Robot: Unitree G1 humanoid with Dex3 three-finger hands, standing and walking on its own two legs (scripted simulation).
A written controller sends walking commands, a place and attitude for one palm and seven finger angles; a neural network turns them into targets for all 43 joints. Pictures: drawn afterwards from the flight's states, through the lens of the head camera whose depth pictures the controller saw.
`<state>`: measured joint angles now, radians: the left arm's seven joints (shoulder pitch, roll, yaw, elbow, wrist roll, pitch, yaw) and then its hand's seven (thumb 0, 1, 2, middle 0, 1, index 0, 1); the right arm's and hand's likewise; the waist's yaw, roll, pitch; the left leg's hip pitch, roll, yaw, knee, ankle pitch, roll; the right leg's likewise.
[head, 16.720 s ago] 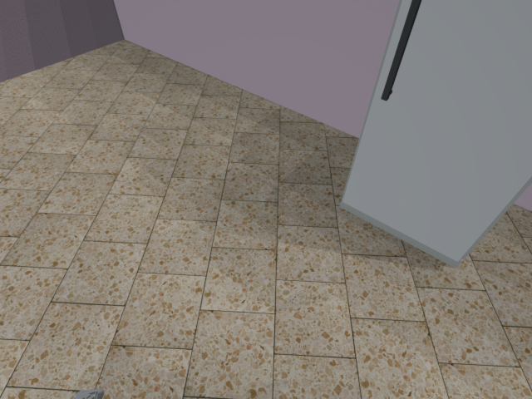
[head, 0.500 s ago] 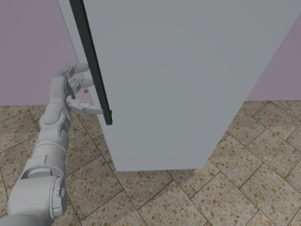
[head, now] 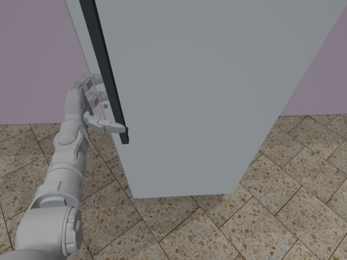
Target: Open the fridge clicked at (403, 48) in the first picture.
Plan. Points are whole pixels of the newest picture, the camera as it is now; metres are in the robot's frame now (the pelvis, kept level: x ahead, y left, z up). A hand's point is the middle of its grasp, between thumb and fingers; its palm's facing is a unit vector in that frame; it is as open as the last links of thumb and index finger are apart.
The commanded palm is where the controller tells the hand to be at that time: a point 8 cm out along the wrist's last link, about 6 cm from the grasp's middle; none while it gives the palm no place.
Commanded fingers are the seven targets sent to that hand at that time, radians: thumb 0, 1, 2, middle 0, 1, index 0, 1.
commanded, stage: slide the fingers in behind the handle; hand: left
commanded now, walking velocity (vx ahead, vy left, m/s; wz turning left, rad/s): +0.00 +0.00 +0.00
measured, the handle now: (109, 73) +0.49 +0.15 +0.18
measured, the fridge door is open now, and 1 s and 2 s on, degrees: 0 0 0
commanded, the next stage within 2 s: grip the handle and tug to test in 1.30 s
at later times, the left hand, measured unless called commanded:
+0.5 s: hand (113, 106) +0.43 +0.15 +0.12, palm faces +0.04 -1.00 +0.01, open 14.0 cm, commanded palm +0.41 +0.20 +0.12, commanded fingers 0.00 -0.50 0.30 -0.30 -1.20 -0.30 -1.20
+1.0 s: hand (121, 107) +0.43 +0.13 +0.13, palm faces +0.05 -1.00 +0.00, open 14.0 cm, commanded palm +0.40 +0.18 +0.12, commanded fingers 0.00 -0.50 0.30 -0.30 -1.20 -0.30 -1.20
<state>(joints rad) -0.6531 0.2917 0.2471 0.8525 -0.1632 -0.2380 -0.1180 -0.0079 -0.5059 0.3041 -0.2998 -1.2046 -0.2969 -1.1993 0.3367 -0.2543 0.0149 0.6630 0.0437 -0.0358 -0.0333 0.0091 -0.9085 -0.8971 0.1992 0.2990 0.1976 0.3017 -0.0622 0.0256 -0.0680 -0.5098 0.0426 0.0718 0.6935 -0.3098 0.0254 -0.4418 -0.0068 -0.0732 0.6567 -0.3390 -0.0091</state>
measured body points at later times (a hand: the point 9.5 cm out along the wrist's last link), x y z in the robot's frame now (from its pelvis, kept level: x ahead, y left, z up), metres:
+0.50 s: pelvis +0.00 +0.00 +0.00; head +0.03 +0.00 +0.45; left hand +0.43 +0.20 +0.12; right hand +0.09 -0.26 -0.12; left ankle +0.02 +0.10 -0.72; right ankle -0.01 -0.12 -0.72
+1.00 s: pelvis +0.00 -0.01 +0.00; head +0.03 -0.01 +0.45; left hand +0.42 +0.18 +0.13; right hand +0.09 -0.26 -0.11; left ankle +0.02 +0.10 -0.72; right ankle -0.01 -0.12 -0.72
